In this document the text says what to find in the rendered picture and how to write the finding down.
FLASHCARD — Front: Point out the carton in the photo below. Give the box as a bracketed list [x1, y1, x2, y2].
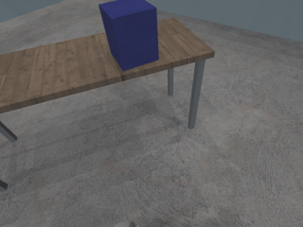
[98, 0, 159, 72]

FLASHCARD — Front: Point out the table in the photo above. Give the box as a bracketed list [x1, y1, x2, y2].
[0, 17, 215, 192]

